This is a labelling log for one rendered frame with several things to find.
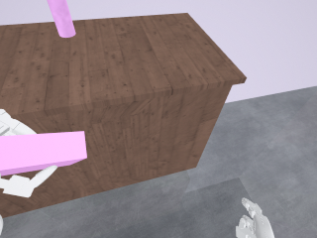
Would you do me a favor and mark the sponge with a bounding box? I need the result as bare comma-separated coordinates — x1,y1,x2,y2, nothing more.
0,131,87,177

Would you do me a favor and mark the robot right hand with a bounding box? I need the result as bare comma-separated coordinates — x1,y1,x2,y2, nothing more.
236,197,274,238

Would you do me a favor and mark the table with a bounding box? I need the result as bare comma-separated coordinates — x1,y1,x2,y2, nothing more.
0,13,247,218

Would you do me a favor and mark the robot left hand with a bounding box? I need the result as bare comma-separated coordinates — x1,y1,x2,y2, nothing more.
0,109,57,197

